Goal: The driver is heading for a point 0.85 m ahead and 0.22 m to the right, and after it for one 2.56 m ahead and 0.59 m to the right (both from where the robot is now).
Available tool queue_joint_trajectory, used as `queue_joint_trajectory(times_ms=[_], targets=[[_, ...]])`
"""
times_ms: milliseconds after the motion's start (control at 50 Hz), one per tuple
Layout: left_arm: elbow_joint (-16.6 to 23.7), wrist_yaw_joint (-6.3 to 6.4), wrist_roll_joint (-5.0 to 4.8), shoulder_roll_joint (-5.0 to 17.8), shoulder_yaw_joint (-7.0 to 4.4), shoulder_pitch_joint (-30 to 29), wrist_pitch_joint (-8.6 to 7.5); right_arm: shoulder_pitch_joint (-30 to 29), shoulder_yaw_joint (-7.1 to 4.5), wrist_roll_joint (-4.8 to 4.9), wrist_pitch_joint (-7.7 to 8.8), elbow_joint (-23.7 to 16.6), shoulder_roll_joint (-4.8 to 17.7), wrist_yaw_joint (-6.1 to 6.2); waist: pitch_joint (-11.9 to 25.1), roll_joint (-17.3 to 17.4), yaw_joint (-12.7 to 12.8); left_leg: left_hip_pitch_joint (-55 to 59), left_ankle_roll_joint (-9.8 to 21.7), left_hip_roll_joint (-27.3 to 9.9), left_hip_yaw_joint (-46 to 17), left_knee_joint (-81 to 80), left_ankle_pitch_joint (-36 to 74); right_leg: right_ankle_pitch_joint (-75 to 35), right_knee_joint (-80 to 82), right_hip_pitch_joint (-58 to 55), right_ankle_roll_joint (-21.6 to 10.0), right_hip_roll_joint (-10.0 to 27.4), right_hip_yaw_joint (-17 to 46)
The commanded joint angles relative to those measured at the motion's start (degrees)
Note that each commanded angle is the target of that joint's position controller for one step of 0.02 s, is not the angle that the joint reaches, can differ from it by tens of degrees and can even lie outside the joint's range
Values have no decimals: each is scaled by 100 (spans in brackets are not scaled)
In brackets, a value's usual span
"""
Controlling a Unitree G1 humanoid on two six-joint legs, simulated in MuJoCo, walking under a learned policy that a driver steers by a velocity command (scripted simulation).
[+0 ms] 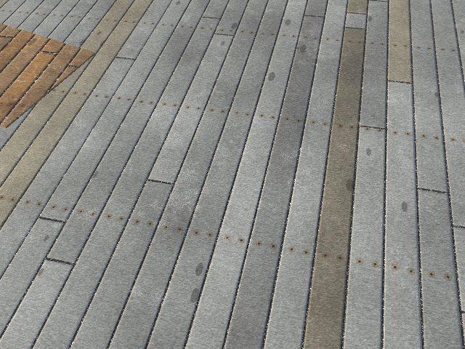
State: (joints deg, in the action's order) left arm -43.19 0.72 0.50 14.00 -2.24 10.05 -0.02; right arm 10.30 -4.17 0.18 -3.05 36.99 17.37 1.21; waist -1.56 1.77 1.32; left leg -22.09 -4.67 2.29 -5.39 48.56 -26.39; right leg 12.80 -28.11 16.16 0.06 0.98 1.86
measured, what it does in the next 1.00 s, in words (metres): walks ahead, turning right: left foot, then right foot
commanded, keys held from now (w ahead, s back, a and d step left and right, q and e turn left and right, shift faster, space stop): no key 0.08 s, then e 0.10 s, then w+e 0.36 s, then e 0.32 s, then no key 0.10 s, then q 0.04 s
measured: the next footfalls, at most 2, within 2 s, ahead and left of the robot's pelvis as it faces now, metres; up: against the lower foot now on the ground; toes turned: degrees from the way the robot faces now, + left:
left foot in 0.08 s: +0.02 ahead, +0.14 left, +0.00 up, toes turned -3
right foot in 0.50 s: +0.10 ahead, -0.15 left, +0.00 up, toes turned -13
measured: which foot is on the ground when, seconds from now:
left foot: up 0.00-0.06, down 0.08-0.50, up 0.52-0.96, down 0.98-1.00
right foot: down 0.00-0.22, up 0.24-0.48, down 0.50-0.98, up 1.00-1.00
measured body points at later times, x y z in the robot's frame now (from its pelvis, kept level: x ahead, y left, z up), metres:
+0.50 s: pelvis +0.05 -0.04 -0.02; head +0.05 -0.07 +0.43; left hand +0.23 +0.23 -0.10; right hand +0.08 -0.34 -0.14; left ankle -0.02 +0.15 -0.74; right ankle +0.06 -0.14 -0.74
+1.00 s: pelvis +0.22 -0.10 -0.02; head +0.24 -0.12 +0.43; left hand +0.41 +0.15 -0.12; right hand +0.32 -0.42 -0.09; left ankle +0.36 -0.05 -0.74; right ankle +0.06 -0.14 -0.73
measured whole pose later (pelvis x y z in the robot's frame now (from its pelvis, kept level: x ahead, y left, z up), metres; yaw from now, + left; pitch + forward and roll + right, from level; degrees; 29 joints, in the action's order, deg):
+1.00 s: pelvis +0.22 -0.10 -0.02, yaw -27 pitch +2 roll +1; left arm -41.0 3.0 -0.3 18.5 -4.6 17.8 1.1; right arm 1.1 -3.1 -1.7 5.0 38.9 15.4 -1.1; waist -1.7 -0.2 3.1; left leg -25.0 1.5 3.7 -1.7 27.0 -2.8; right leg 28.4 -38.5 8.4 -3.3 -7.4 12.6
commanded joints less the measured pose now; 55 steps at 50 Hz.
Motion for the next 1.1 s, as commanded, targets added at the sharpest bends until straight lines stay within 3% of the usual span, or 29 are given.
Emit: queue_joint_trajectory(times_ms=[20,60,80,100,120,140,160,220,260,300,360,440,480,500,520,540,560,600,660,720,860,920,960,980,1000,1020,1040,1060,1100], targets=[[289,12,-40,905,-211,-124,22,-101,-9,60,85,-347,140,-35,650,-1377,9,448,-36,-104,384,-1434,422,-2341,479,-868,-1082,985,924],[214,-5,-113,842,-171,4,7,102,-27,19,96,-178,216,-47,575,-1207,-104,1198,171,-93,415,-2877,1696,-1965,414,-637,-850,889,912],[166,-29,-78,787,-139,161,-64,90,-45,-48,95,-220,420,-20,645,-941,-45,1694,336,-386,39,-2896,2239,-1513,412,-319,-553,841,902],[185,-103,64,661,-82,251,-165,149,-95,-124,84,-246,739,39,792,-172,129,2173,574,-913,-397,-2496,3419,-1031,145,114,-276,540,604],[133,-129,41,459,-32,282,-211,80,-77,-173,99,-70,575,-3,822,652,231,1512,837,-884,-308,-2396,2368,-173,322,-227,2,206,179],[102,-128,44,725,-66,-105,-201,-37,-27,-190,141,-155,307,-55,521,335,-35,1295,810,-686,-209,-2511,1683,-199,169,-210,152,142,164],[181,-112,-11,861,-119,-378,-177,7,-66,-209,164,-122,413,-36,325,251,-134,1233,753,-667,-191,-2557,1440,-272,-11,39,136,56,128],[235,-29,-107,729,-117,-329,-60,339,-148,-146,221,-53,654,67,166,697,-255,1173,932,-991,-491,-2962,58,516,-699,586,59,-240,-118],[399,-41,-187,814,-183,-563,-69,640,-235,-59,255,-29,894,133,-274,1150,-513,1131,1541,-1933,-1592,-3653,-1579,1449,-2051,1595,-53,-131,-291],[548,-87,-265,775,-237,-695,-96,776,-215,-45,438,66,820,168,-662,933,-494,1437,1844,-2450,-2134,-3931,-1424,1783,-3127,2685,-199,295,218],[448,-209,-207,639,-195,-465,-129,323,-214,83,568,39,711,134,-431,538,-323,1754,1476,-2065,-974,-3915,-139,1212,-2465,2360,-202,517,52],[227,-356,-202,662,-205,217,-132,1,-291,122,578,54,873,-34,33,452,1,821,1223,-1577,353,-3383,442,279,-1191,135,-167,131,-726],[-102,-301,-199,922,-374,1172,-93,104,-212,77,579,105,634,-74,290,-17,382,164,1020,-1339,798,-2103,531,355,-862,-1210,-300,-346,-1033],[-204,-234,-243,1319,-529,1811,-106,54,-103,-45,604,40,295,-86,327,-1094,660,-556,637,-955,1355,-85,627,725,-155,-1861,-634,144,73],[66,-210,-170,2113,-584,1881,-235,-156,30,-140,712,-452,-125,-58,467,-2585,434,-2400,256,15,872,1950,-963,1986,1346,-2376,-1746,1606,3928],[219,-273,-95,1818,-496,1686,-373,-188,-40,180,861,-473,313,-72,629,-1611,468,-2997,395,-130,-10,2664,-704,3223,2148,-2392,-2208,2112,5066],[276,-276,-67,1508,-397,1363,-457,-393,-102,313,944,-465,604,-100,70,-1123,336,-3229,566,-413,-36,2664,-195,2721,1991,-2010,-2024,2093,4543],[437,-232,-51,1231,-300,736,-432,-248,-146,-8,973,-232,645,-42,-163,-536,-3,-2518,594,-753,19,1869,656,270,1458,-1235,-1484,1487,2888],[560,-72,-31,1247,-297,624,-355,-156,-167,-141,817,-131,529,-82,222,-633,-164,-1573,340,-568,268,1201,1356,-2867,1276,-884,-1291,968,1556],[451,91,-130,1248,-335,878,-236,-487,-73,-121,706,-176,253,-54,321,-492,-116,-1452,155,-271,355,234,1919,-3862,1019,-917,-1129,690,1074],[415,294,-197,1277,-444,1093,95,-1516,-30,-22,698,-349,266,-234,320,-775,189,-1183,127,27,124,-1447,2495,-3020,556,-1210,-862,711,1716],[522,282,-152,1169,-418,857,100,-1244,-86,-57,812,-226,421,-276,421,-863,86,-610,342,26,166,-1918,2343,-3035,117,-1331,-843,727,1934],[622,231,-150,1034,-356,607,38,-719,-147,-139,918,-107,547,-229,689,-802,-247,584,668,-43,304,-2704,3336,-3435,-647,-1160,-606,303,1784],[739,197,-27,755,-253,620,-15,-218,-172,-263,951,-85,804,-189,1419,-254,-392,2009,1115,-960,-563,-2460,5029,-2301,-1698,-605,-380,-58,1530],[617,194,61,439,-161,1550,-20,-61,-134,-350,899,-15,872,-181,1874,1047,67,3368,2240,-2322,-2260,-2129,7386,2434,-3286,708,27,-991,1254],[404,151,1,822,-196,2084,17,-23,-11,-154,837,143,375,-224,2220,1009,216,3049,2584,-2578,-3177,-2439,5427,2770,-3726,793,210,-656,1493],[321,143,-57,1120,-286,1589,114,-405,88,-7,807,72,77,-271,1384,511,99,2441,2305,-2102,-2604,-2607,4106,2445,-3858,978,413,-371,1240],[409,159,-25,1158,-307,1081,183,-598,116,6,731,81,74,-314,990,337,26,2003,2009,-1729,-2205,-2770,3258,2164,-3705,1123,513,-254,881],[547,163,6,1102,-334,666,278,-846,28,21,573,58,438,-309,403,393,88,1124,1714,-1324,-1901,-3061,2303,1919,-2855,961,569,-110,582]])
Keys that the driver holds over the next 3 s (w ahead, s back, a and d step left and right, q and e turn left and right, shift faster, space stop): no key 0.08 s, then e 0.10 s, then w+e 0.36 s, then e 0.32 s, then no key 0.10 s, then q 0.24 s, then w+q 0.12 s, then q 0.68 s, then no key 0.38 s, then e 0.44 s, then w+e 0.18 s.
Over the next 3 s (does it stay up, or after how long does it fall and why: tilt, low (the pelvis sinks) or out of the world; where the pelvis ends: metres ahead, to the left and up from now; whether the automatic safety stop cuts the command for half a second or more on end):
stays up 0.40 -0.17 0.00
